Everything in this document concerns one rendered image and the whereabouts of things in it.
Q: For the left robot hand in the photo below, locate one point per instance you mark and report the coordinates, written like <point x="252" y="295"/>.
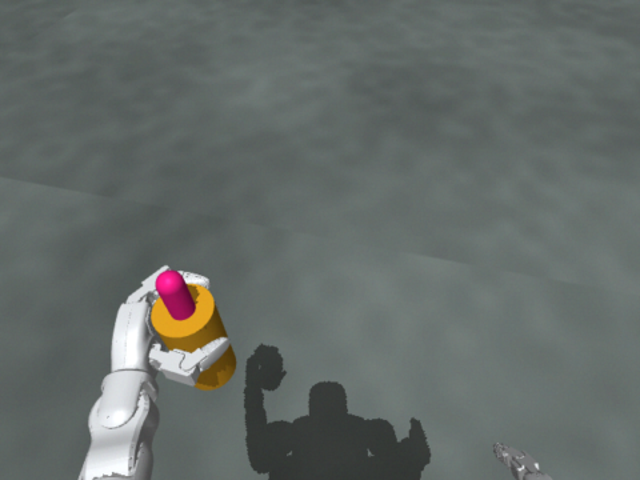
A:
<point x="137" y="345"/>

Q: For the bottle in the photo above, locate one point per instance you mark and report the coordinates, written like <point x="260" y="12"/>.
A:
<point x="186" y="318"/>

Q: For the right robot hand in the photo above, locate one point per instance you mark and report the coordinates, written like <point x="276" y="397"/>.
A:
<point x="522" y="465"/>

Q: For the left robot arm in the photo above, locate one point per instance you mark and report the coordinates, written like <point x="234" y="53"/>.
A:
<point x="122" y="423"/>

